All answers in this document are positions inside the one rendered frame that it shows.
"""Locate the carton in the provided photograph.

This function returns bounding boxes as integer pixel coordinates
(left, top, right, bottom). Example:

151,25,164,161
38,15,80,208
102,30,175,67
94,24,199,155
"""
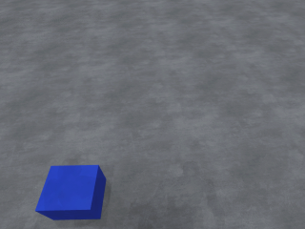
35,165,106,220

